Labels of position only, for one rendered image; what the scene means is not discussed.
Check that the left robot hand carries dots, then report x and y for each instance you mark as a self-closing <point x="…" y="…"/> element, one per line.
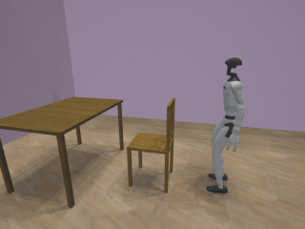
<point x="233" y="139"/>

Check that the right robot thigh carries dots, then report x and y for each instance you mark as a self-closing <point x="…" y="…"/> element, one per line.
<point x="216" y="130"/>

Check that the robot right foot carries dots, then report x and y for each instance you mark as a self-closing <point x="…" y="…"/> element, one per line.
<point x="213" y="176"/>

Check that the robot left forearm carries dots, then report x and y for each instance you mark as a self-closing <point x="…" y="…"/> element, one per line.
<point x="238" y="119"/>

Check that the table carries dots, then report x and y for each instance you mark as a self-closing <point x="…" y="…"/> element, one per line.
<point x="58" y="118"/>

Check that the chair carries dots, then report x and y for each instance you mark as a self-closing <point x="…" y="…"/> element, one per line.
<point x="155" y="143"/>

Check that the robot left upper arm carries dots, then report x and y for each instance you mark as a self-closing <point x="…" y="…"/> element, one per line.
<point x="236" y="88"/>

